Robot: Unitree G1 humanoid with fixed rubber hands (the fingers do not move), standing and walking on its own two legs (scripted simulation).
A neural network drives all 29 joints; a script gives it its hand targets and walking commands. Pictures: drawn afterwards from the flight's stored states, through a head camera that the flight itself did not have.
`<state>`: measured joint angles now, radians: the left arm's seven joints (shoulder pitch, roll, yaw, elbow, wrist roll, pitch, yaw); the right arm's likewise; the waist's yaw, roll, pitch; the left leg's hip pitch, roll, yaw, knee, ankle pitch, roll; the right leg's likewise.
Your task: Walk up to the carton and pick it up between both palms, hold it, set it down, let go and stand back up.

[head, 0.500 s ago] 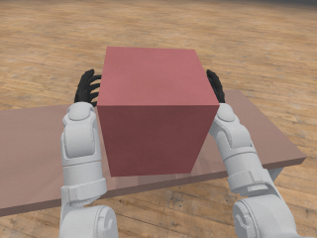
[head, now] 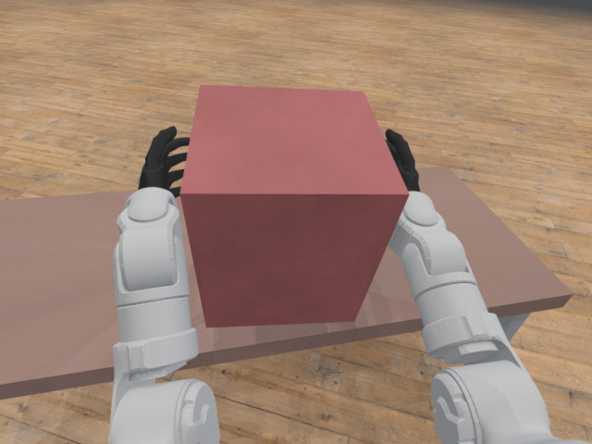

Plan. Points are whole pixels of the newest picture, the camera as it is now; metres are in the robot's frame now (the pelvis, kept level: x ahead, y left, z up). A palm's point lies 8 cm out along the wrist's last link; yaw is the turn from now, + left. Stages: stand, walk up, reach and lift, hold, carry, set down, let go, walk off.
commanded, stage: hold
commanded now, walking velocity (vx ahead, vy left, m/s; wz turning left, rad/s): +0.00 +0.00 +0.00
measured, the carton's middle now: (283, 212) +0.37 +0.01 +0.18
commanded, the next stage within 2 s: none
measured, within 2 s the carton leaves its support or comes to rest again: neither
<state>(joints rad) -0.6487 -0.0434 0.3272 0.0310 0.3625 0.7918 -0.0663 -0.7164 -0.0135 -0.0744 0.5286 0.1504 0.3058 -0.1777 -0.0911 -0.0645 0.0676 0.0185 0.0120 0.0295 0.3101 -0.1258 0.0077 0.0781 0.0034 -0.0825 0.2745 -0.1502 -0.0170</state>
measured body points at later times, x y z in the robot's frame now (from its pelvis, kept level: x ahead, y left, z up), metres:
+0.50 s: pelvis +0.00 +0.00 +0.00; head -0.06 +0.02 +0.45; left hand +0.37 +0.15 +0.22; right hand +0.37 -0.15 +0.21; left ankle +0.05 +0.11 -0.75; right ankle +0.02 -0.11 -0.75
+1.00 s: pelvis +0.00 +0.00 +0.00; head -0.06 +0.03 +0.45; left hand +0.37 +0.16 +0.23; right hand +0.37 -0.14 +0.21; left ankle +0.05 +0.11 -0.75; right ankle +0.02 -0.11 -0.75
